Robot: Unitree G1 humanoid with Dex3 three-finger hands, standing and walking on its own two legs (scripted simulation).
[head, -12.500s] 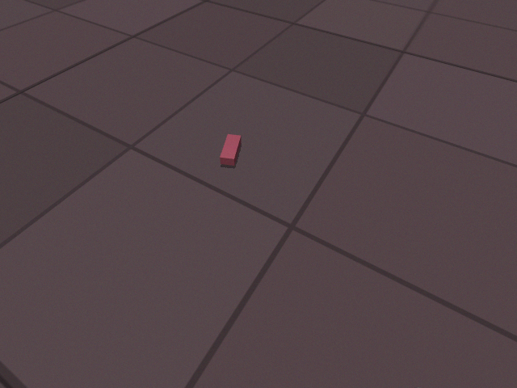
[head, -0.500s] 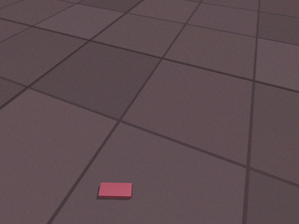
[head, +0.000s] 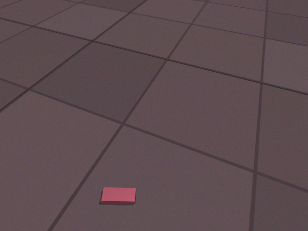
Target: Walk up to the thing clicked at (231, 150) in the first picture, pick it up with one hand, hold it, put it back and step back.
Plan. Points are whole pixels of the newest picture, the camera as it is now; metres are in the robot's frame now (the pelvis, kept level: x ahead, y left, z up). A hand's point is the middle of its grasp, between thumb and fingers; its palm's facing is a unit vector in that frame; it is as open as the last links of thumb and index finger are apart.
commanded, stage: stand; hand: left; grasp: from above
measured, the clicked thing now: (119, 195) +0.44 +0.20 -0.76
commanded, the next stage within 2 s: rise first in 0.22 s
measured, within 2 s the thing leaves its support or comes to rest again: neither
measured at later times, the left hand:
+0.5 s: hand out of the picture +0.13 +0.25 -0.16, palm faces +0.01 -0.94 -0.34, open 8.3 cm
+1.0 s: hand out of the picture +0.12 +0.26 -0.23, palm faces -0.18 -0.88 -0.44, open 14.1 cm
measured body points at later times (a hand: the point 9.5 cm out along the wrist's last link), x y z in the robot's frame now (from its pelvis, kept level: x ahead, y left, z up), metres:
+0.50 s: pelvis -0.01 +0.00 -0.02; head +0.04 +0.00 +0.43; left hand +0.13 +0.30 -0.14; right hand +0.09 -0.28 -0.14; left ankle -0.01 +0.13 -0.75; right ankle +0.00 -0.10 -0.75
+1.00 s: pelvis -0.01 +0.02 -0.09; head +0.08 +0.04 +0.35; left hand +0.13 +0.30 -0.20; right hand +0.15 -0.23 -0.18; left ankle -0.01 +0.13 -0.75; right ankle +0.00 -0.10 -0.75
